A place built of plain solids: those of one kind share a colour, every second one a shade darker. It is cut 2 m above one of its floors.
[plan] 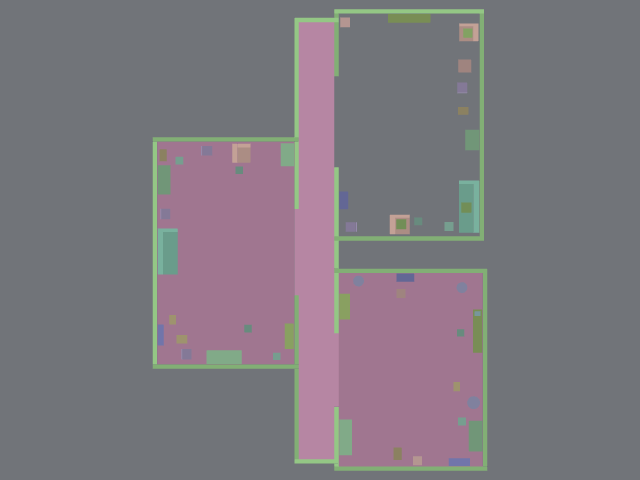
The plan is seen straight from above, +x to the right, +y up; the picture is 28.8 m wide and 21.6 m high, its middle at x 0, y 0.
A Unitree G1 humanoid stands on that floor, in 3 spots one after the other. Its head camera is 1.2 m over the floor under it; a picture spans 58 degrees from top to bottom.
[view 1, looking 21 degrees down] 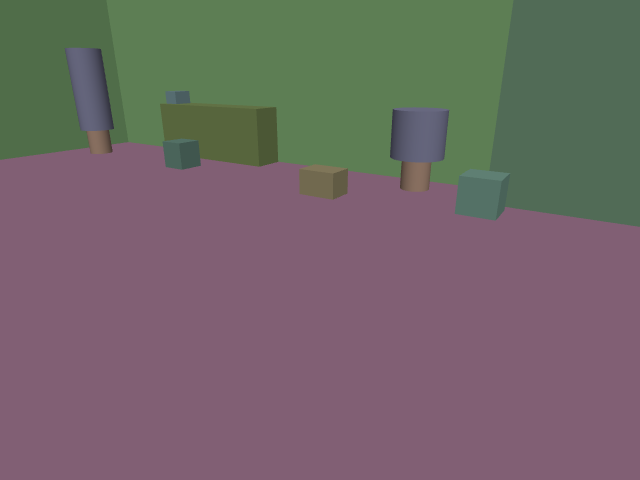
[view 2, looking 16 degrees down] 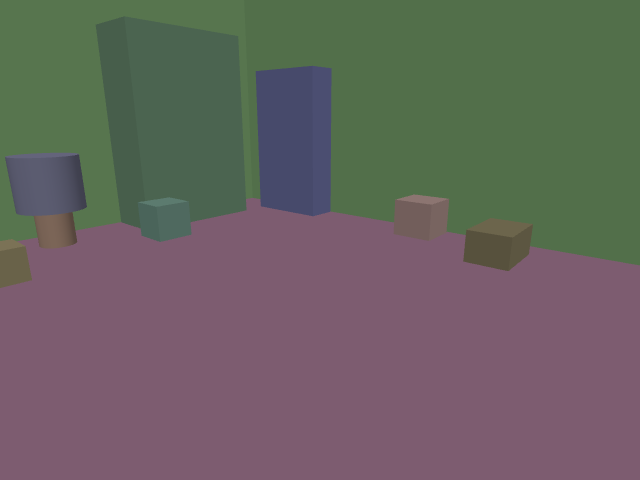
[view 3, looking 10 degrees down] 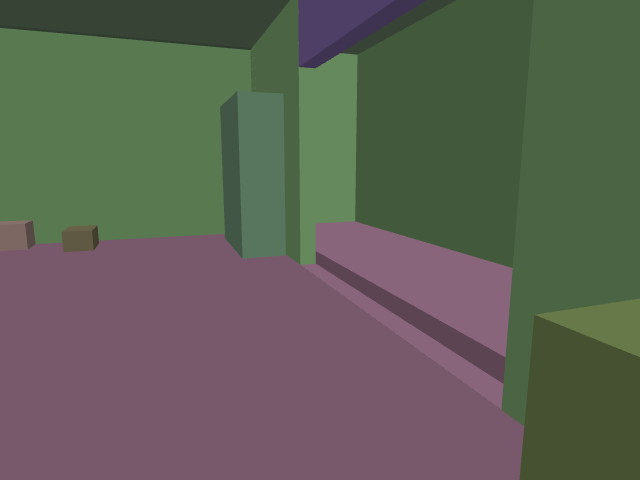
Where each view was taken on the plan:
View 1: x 2.36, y -9.02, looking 33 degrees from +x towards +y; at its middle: floor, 3.35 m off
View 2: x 2.36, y -5.86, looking -50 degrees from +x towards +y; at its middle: floor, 4.35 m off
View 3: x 2.36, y -2.65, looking -110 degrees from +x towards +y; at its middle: floor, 6.03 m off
